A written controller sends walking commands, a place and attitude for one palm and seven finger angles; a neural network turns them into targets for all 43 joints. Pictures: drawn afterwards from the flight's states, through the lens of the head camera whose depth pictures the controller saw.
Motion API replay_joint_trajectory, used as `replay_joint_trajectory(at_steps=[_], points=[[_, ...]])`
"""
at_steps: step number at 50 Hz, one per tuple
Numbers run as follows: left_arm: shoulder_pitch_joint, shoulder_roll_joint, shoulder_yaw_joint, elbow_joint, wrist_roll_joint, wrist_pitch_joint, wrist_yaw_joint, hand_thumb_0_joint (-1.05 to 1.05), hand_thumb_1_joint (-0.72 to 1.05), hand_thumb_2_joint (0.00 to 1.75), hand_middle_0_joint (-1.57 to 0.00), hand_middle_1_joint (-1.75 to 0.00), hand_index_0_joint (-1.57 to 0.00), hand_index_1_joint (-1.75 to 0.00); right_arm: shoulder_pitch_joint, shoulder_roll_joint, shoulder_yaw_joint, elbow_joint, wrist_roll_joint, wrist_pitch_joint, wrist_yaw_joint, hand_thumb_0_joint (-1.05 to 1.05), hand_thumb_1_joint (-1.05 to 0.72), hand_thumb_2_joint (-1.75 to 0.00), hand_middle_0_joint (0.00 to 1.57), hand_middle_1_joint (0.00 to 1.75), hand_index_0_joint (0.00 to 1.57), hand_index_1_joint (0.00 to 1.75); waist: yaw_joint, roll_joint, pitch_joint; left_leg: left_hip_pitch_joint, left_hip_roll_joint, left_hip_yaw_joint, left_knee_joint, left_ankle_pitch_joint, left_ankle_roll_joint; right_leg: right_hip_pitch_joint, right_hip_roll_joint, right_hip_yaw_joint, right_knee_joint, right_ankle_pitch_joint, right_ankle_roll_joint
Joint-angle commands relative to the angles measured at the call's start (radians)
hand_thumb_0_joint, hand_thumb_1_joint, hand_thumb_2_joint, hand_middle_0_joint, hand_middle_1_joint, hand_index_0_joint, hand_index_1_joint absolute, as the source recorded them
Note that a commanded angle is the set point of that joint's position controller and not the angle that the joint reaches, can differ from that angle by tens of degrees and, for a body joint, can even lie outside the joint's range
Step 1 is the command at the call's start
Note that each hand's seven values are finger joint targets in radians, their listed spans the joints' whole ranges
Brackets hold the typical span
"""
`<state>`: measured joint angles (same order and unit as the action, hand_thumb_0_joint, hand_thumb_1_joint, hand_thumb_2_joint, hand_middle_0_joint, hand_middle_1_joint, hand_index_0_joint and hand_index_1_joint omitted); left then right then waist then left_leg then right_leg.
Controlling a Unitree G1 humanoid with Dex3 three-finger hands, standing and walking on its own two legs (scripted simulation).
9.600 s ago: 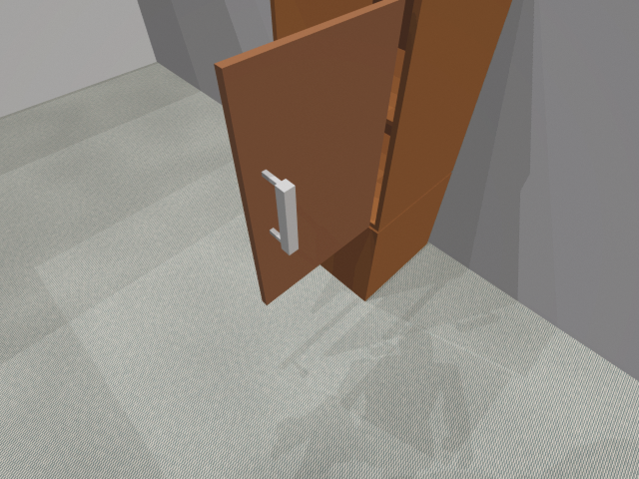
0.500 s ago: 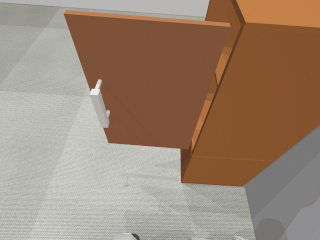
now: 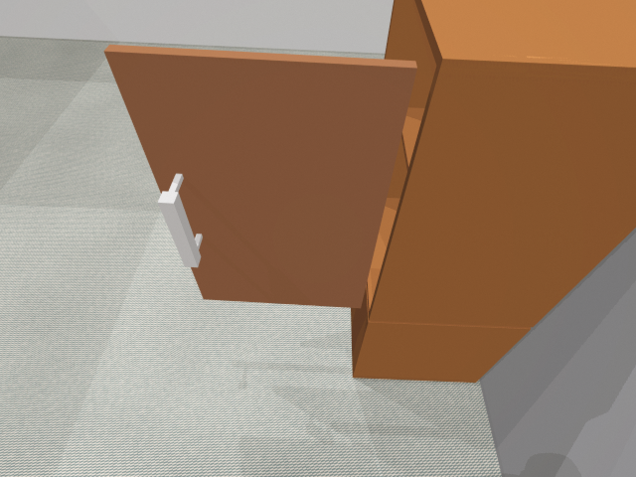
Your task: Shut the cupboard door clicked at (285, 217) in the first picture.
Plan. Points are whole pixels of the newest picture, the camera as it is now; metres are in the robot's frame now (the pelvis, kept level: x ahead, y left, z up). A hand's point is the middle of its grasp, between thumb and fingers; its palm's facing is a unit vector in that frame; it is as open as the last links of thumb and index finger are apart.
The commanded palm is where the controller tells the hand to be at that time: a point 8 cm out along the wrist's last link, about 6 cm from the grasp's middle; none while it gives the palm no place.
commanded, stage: look again from close up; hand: left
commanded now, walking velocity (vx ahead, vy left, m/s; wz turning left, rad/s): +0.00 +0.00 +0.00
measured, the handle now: (185, 222) +0.50 +0.26 -0.03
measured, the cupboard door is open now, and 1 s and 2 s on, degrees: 89 89 89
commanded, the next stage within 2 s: raise the hand and make a fist in 0.54 s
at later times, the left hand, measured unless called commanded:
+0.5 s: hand out of the picture +0.02 +0.20 -0.17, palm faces -0.02 -0.97 -0.23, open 7.4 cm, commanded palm none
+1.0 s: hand (187, 462) +0.15 +0.17 -0.06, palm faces -0.02 -1.00 -0.02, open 6.5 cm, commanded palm +0.11 +0.23 -0.06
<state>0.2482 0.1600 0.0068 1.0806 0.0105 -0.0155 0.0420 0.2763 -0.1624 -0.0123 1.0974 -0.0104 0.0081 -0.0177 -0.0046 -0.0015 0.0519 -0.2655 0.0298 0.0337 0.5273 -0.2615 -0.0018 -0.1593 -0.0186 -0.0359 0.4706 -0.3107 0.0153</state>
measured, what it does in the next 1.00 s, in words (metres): lowers itself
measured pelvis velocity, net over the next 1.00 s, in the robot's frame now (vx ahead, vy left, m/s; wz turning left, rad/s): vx -0.05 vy -0.03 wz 0.01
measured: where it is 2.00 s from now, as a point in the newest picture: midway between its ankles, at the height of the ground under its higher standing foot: outside the picture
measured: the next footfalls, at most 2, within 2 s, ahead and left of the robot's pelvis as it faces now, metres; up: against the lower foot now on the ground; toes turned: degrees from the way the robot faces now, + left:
none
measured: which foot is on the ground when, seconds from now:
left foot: down 0.00-1.00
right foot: down 0.00-1.00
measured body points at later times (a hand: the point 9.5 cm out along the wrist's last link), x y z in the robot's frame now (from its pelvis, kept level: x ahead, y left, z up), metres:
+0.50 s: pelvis +0.00 +0.01 +0.00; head +0.02 +0.01 +0.45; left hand +0.02 +0.25 -0.15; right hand +0.02 -0.22 -0.16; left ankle +0.01 +0.12 -0.74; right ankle -0.04 -0.13 -0.74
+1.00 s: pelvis -0.05 -0.03 -0.09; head -0.01 -0.02 +0.36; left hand +0.14 +0.22 -0.05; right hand +0.17 -0.28 -0.13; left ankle +0.01 +0.12 -0.74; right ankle -0.04 -0.13 -0.74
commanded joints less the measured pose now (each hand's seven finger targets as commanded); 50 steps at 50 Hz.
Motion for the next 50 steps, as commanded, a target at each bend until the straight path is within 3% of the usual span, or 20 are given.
replay_joint_trajectory(at_steps=[1,4,9,17,31,32,33,34,35,36,37,38,39,40,42,44,45,46,48,50], points=[[0.061,0.133,0.014,-0.059,0.004,-0.032,0.014,0.00,0.90,0.90,-0.20,-0.30,-0.20,-0.30,0.074,-0.093,-0.001,-0.091,-0.008,-0.043,0.004,0.00,-0.90,-0.90,0.20,0.30,0.20,0.30,-0.012,0.148,-0.116,0.069,0.071,-0.080,-0.016,0.351,0.031,0.003,-0.086,0.059,0.025,0.279,-0.073],[0.075,0.104,0.005,-0.049,0.003,-0.016,0.011,0.00,0.90,0.90,-0.20,-0.30,-0.20,-0.30,0.053,-0.106,0.000,-0.110,-0.001,-0.040,-0.005,0.00,-0.90,-0.90,0.20,0.30,0.20,0.30,-0.001,0.012,-0.047,0.035,0.075,-0.092,-0.038,0.294,0.048,-0.018,-0.066,0.047,-0.002,0.162,-0.055],[0.063,0.108,0.002,-0.060,0.006,0.001,0.001,0.00,0.90,0.90,-0.20,-0.30,-0.20,-0.30,0.023,-0.118,0.000,-0.113,-0.005,-0.029,0.002,0.00,-0.90,-0.90,0.20,0.30,0.20,0.30,0.003,-0.011,0.072,-0.029,0.060,-0.104,-0.147,0.005,0.046,-0.096,-0.058,0.059,-0.039,-0.033,-0.047],[0.076,0.134,0.000,-0.054,0.004,-0.005,-0.003,0.00,0.90,0.90,-0.20,-0.30,-0.20,-0.30,0.011,-0.134,0.004,-0.088,-0.003,-0.040,0.001,0.00,-0.90,-0.90,0.20,0.30,0.20,0.30,0.011,-0.008,-0.018,0.060,0.063,-0.077,-0.146,0.147,0.048,-0.049,-0.077,0.071,-0.046,0.100,-0.038],[0.074,0.151,-0.003,-0.016,0.004,-0.009,-0.003,0.00,0.90,0.90,-0.20,-0.30,-0.20,-0.30,-0.026,-0.134,0.006,-0.032,0.002,-0.039,-0.004,0.00,-0.90,-0.90,0.20,0.30,0.20,0.30,0.011,-0.007,-0.016,0.107,0.066,-0.053,-0.143,0.223,0.034,-0.028,-0.090,0.084,-0.087,0.211,-0.032],[0.138,0.129,-0.003,0.002,0.019,-0.026,0.034,0.00,0.90,0.90,-0.20,-0.30,-0.20,-0.30,-0.057,-0.150,-0.003,-0.094,0.009,-0.044,0.001,0.00,-0.90,-0.90,0.20,0.30,0.20,0.30,0.021,-0.031,0.003,0.067,0.091,-0.045,0.048,0.369,0.010,-0.057,-0.125,0.127,-0.089,0.471,-0.020],[-0.724,0.739,0.445,-1.652,-0.109,-0.309,0.050,0.00,0.90,0.90,-0.20,-0.30,-0.20,-0.30,0.052,-0.331,-0.042,-0.343,0.025,-0.236,-0.092,0.00,-0.90,-0.90,0.20,0.30,0.20,0.30,-0.136,0.030,-0.411,0.431,0.036,-0.059,0.046,0.497,0.036,-0.073,-0.013,-0.023,0.139,0.521,-0.023],[0.015,0.219,0.052,-1.292,-0.128,-0.222,0.050,0.00,0.90,0.90,-0.22,-0.32,-0.22,-0.32,-0.028,-0.217,0.006,-0.366,0.072,-0.314,-0.114,0.00,-0.90,-0.90,0.20,0.30,0.20,0.30,-0.013,0.395,-0.543,0.501,0.044,-0.071,-0.013,0.659,0.020,-0.176,0.031,-0.057,0.227,0.230,-0.025],[0.252,-0.004,-0.025,-1.245,-0.184,-0.081,0.055,0.00,0.90,0.90,-0.24,-0.34,-0.24,-0.34,-0.064,-0.167,-0.004,-0.372,0.055,-0.349,-0.084,0.00,-0.90,-0.90,0.20,0.30,0.20,0.30,0.003,0.376,-0.450,0.367,0.050,-0.085,-0.060,0.748,-0.031,-0.169,0.029,-0.068,0.214,0.080,-0.029],[0.105,0.024,-0.004,-1.187,-0.164,-0.081,0.061,0.00,0.90,0.90,-0.25,-0.36,-0.25,-0.36,-0.024,-0.175,-0.020,-0.352,0.058,-0.368,-0.052,0.00,-0.90,-0.90,0.20,0.30,0.20,0.30,-0.051,0.171,-0.211,0.176,0.039,-0.093,-0.029,0.565,-0.025,-0.253,0.018,-0.058,0.183,0.061,-0.018],[0.075,0.025,0.036,-1.127,-0.163,-0.121,0.040,0.00,0.90,0.90,-0.27,-0.38,-0.27,-0.38,-0.038,-0.187,-0.047,-0.390,0.041,-0.370,-0.037,0.00,-0.90,-0.90,0.20,0.30,0.20,0.30,-0.059,0.098,-0.059,0.043,0.013,-0.097,0.015,0.357,-0.018,-0.312,0.019,-0.073,0.125,0.071,-0.023],[0.118,0.061,0.100,-1.010,-0.164,-0.179,0.015,0.00,0.90,0.90,-0.29,-0.40,-0.29,-0.40,-0.060,-0.203,-0.060,-0.418,0.027,-0.371,-0.025,0.00,-0.90,-0.90,0.20,0.30,0.20,0.30,-0.056,-0.047,-0.005,-0.102,-0.011,-0.090,0.074,0.157,-0.011,-0.372,0.015,-0.088,0.115,0.077,-0.024],[0.251,0.037,0.134,-0.898,-0.186,-0.258,-0.028,0.00,0.90,0.90,-0.31,-0.42,-0.31,-0.42,-0.093,-0.191,-0.066,-0.449,0.019,-0.368,-0.018,0.00,-0.90,-0.90,0.20,0.30,0.20,0.30,-0.022,-0.182,0.006,-0.208,-0.024,-0.080,0.136,0.073,-0.004,-0.432,0.018,-0.089,0.153,0.041,-0.022],[0.364,0.033,0.171,-0.820,-0.199,-0.338,-0.091,0.00,0.90,0.90,-0.33,-0.44,-0.33,-0.44,-0.106,-0.185,-0.074,-0.486,0.023,-0.366,-0.003,0.00,-0.90,-0.90,0.20,0.30,0.20,0.30,0.028,-0.165,-0.024,-0.267,-0.038,-0.064,0.188,0.097,-0.010,-0.431,0.017,-0.080,0.212,0.082,-0.034],[0.416,0.016,0.200,-0.814,-0.244,-0.529,-0.237,0.00,0.90,0.90,-0.36,-0.48,-0.36,-0.48,-0.134,-0.181,-0.091,-0.529,0.006,-0.358,0.021,0.00,-0.90,-0.90,0.20,0.30,0.20,0.30,0.077,-0.236,-0.192,-0.377,-0.047,-0.037,0.339,0.129,-0.021,-0.490,0.022,-0.069,0.406,0.172,-0.037],[0.340,0.081,0.224,-0.834,-0.276,-0.687,-0.394,0.00,0.90,0.90,-0.40,-0.52,-0.40,-0.52,-0.166,-0.190,-0.100,-0.580,0.011,-0.358,0.033,0.00,-0.90,-0.90,0.20,0.30,0.20,0.30,0.071,-0.159,-0.253,-0.499,-0.056,-0.028,0.458,0.045,-0.022,-0.580,0.008,-0.008,0.506,0.116,-0.040],[0.340,0.149,0.295,-0.821,-0.287,-0.693,-0.435,0.00,0.90,0.90,-0.42,-0.54,-0.42,-0.54,-0.157,-0.188,-0.106,-0.607,0.022,-0.351,0.035,0.00,-0.90,-0.90,0.20,0.30,0.20,0.30,0.093,-0.089,-0.284,-0.529,-0.057,-0.015,0.490,0.025,-0.014,-0.576,-0.002,0.039,0.515,0.070,-0.046],[0.312,0.170,0.299,-0.876,-0.312,-0.668,-0.465,0.00,0.90,0.90,-0.44,-0.56,-0.44,-0.56,-0.179,-0.201,-0.103,-0.655,0.029,-0.341,0.031,0.00,-0.90,-0.90,0.20,0.30,0.20,0.30,0.098,-0.019,-0.313,-0.551,-0.066,0.002,0.507,-0.029,-0.007,-0.590,-0.005,0.066,0.508,-0.039,-0.048],[0.190,0.197,0.309,-1.013,-0.368,-0.594,-0.480,0.00,0.90,0.90,-0.47,-0.60,-0.47,-0.60,-0.194,-0.202,-0.096,-0.728,0.046,-0.331,0.010,0.00,-0.90,-0.90,0.20,0.30,0.20,0.30,0.085,0.026,-0.349,-0.596,-0.065,0.005,0.520,-0.177,0.003,-0.626,-0.009,0.114,0.456,-0.321,-0.041],[0.094,0.247,0.329,-1.202,-0.386,-0.572,-0.441,0.00,0.90,0.90,-0.51,-0.64,-0.51,-0.64,-0.176,-0.199,-0.089,-0.758,0.051,-0.331,-0.016,0.00,-0.90,-0.90,0.20,0.30,0.20,0.30,0.057,0.010,-0.373,-0.619,-0.046,-0.015,0.579,-0.210,0.018,-0.658,-0.003,0.174,0.419,-0.434,-0.030]])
